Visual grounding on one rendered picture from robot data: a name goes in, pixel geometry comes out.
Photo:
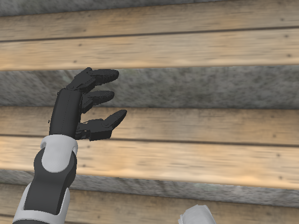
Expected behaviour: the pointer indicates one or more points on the robot right thigh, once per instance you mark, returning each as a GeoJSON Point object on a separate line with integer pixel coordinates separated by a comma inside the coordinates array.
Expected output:
{"type": "Point", "coordinates": [197, 214]}

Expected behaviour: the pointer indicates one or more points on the robot left forearm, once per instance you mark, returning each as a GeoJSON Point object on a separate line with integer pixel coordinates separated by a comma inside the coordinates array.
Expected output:
{"type": "Point", "coordinates": [46, 199]}

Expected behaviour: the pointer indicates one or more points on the left robot hand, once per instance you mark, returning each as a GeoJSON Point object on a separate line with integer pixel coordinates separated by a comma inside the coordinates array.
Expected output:
{"type": "Point", "coordinates": [77, 98]}

